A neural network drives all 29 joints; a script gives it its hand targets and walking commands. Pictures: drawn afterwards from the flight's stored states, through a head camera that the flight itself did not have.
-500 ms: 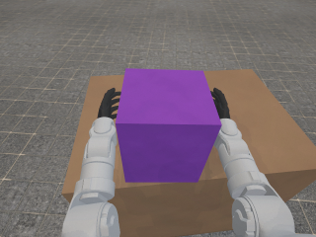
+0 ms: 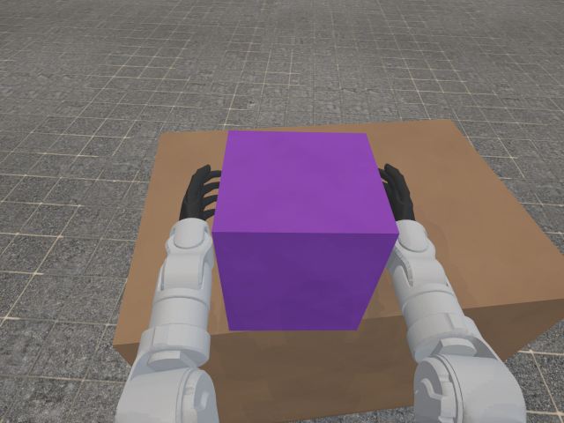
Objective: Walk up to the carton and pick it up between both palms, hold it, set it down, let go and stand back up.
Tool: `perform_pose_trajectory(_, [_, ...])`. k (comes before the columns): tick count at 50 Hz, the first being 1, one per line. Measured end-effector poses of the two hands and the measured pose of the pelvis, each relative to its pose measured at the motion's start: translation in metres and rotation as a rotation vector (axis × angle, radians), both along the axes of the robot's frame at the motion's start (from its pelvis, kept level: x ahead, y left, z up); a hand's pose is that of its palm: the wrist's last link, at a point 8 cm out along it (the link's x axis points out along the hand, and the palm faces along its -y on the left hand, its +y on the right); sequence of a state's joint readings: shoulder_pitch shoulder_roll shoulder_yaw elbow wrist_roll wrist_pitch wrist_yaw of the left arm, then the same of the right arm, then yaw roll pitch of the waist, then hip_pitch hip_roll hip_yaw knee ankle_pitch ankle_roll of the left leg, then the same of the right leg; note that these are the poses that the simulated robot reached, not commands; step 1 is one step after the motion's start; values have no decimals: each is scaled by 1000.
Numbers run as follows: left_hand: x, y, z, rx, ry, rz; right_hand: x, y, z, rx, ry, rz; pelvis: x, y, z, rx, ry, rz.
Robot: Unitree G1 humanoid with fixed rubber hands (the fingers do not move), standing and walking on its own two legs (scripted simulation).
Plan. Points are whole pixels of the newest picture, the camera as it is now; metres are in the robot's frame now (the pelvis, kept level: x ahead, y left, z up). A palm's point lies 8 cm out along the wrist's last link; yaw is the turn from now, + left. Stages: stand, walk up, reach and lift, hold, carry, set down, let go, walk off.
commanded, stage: set down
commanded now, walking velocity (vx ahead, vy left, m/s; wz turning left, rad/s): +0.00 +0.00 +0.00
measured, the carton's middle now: (295, 235) +0.38 -0.01 +0.06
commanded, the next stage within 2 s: none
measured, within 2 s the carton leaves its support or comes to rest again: neither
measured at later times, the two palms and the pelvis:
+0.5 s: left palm (193, 223) +0.38 +0.15 +0.10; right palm (396, 219) +0.37 -0.16 +0.10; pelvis +0.00 +0.00 +0.00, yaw +0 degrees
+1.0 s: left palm (193, 223) +0.38 +0.15 +0.09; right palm (396, 221) +0.37 -0.16 +0.10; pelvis +0.00 +0.00 +0.00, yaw -1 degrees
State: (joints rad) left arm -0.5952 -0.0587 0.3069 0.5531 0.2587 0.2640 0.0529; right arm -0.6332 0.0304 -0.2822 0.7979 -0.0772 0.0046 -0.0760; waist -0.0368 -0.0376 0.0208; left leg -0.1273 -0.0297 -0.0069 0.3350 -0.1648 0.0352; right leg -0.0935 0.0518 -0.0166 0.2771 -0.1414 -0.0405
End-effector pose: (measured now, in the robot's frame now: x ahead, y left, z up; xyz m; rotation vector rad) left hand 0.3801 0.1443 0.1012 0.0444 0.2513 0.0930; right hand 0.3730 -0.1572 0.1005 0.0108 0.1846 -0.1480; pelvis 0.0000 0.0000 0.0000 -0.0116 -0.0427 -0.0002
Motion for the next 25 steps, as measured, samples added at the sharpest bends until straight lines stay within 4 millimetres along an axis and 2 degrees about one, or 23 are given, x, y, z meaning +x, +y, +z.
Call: perform_pose_trajectory(25, [-4,3,-6,-14,-13,5,-2,2,-2,-1,-24,8,0,1,0,5,-26,-6])
